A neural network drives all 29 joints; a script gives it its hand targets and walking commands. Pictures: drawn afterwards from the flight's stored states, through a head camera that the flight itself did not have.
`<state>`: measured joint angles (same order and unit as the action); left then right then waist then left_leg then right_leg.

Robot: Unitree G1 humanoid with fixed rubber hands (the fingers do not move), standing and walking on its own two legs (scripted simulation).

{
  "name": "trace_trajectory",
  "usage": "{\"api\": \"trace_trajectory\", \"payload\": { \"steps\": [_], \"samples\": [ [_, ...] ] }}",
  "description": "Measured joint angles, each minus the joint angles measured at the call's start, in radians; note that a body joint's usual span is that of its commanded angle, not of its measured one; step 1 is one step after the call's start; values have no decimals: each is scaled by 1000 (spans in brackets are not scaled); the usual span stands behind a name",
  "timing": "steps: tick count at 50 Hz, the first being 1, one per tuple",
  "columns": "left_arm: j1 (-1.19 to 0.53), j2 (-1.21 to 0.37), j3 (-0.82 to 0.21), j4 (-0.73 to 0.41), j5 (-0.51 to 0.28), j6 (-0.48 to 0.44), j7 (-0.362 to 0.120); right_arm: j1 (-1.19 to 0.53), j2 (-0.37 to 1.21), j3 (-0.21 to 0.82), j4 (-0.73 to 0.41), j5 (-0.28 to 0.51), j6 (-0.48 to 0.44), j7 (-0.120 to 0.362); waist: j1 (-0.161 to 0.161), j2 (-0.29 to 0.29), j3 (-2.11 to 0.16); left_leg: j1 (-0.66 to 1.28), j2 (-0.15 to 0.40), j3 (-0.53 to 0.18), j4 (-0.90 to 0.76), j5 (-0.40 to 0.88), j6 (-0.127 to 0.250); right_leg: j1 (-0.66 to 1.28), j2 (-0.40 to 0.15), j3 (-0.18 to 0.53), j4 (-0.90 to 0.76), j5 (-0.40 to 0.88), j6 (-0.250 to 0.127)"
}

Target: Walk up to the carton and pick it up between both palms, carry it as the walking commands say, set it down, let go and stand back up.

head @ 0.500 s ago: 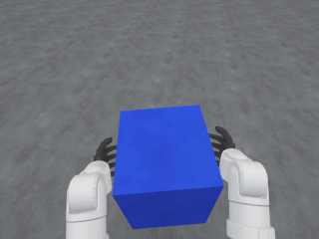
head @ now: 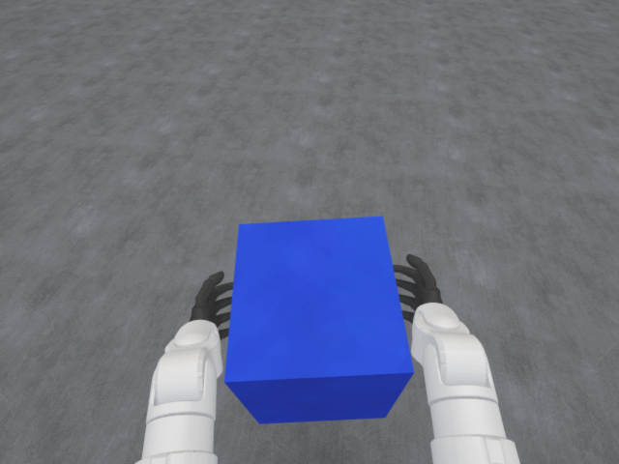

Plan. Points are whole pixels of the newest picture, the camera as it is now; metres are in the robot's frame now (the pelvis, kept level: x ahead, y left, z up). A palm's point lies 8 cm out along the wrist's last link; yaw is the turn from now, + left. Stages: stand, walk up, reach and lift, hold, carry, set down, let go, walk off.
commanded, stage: set down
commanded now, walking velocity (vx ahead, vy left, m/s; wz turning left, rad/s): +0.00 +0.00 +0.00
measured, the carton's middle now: (316, 327) +0.32 +0.01 -0.02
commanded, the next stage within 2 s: none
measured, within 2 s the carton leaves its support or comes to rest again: neither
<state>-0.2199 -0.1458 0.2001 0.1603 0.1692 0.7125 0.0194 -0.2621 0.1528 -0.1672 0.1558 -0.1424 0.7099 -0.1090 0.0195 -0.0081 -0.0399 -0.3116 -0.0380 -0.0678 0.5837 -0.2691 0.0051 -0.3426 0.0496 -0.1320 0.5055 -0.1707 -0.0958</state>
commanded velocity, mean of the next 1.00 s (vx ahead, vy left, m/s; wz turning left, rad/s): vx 0.00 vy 0.00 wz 0.00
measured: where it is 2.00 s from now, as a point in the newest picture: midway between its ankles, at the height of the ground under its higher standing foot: outside the picture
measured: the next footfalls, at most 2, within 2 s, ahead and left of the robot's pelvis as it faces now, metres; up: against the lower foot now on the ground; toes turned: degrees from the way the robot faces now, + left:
none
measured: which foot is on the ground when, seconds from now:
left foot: down 0.00-1.00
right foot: down 0.00-1.00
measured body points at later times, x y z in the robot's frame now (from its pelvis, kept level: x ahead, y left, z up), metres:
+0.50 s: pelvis +0.00 +0.00 +0.00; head +0.04 +0.01 +0.45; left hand +0.33 +0.16 -0.03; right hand +0.33 -0.13 -0.02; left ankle +0.03 +0.12 -0.73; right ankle +0.07 -0.06 -0.73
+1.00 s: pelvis -0.01 +0.01 -0.04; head +0.17 +0.00 +0.37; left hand +0.36 +0.15 -0.13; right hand +0.34 -0.14 -0.13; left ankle +0.03 +0.12 -0.73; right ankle +0.07 -0.06 -0.73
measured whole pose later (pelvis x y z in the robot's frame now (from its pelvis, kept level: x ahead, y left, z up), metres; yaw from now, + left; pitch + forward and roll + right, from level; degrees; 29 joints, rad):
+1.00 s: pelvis -0.01 +0.01 -0.04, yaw -2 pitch +17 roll +1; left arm -0.51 -0.06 0.31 0.65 0.26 0.07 -0.02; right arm -0.45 0.18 -0.32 0.54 -0.18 0.05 -0.14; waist 0.01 -0.01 0.14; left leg -0.80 -0.08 -0.07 0.84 -0.33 0.01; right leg -0.85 0.05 -0.06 0.79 -0.23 -0.09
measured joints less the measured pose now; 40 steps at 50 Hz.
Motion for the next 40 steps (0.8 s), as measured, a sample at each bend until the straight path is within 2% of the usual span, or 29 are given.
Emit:
{"api": "trace_trajectory", "payload": {
  "steps": [7,13,18,29,40],
  "samples": [
    [-45,-5,73,163,45,-62,-28,-15,3,-26,177,-21,-94,0,10,0,-1,0,-3,0,0,4,3,0,0,6,1,2,4],
    [-118,-6,124,311,71,-165,-32,-62,15,-107,283,-29,-187,0,-3,0,16,1,-8,0,0,3,7,0,0,13,3,1,4],
    [-170,-7,168,389,95,-235,-41,-92,23,-151,339,-37,-258,0,-2,0,53,1,-8,0,6,-2,8,-1,0,14,10,-4,4],
    [-180,-7,184,420,102,-376,-47,-101,25,-157,373,-41,-401,3,0,0,155,-25,-10,0,22,-19,8,-36,0,20,44,-28,4],
    [-199,4,184,446,102,-547,-57,-108,29,-157,382,-41,-568,5,-2,0,158,-258,-25,0,106,-30,8,-280,0,52,144,-41,5]
  ]
}}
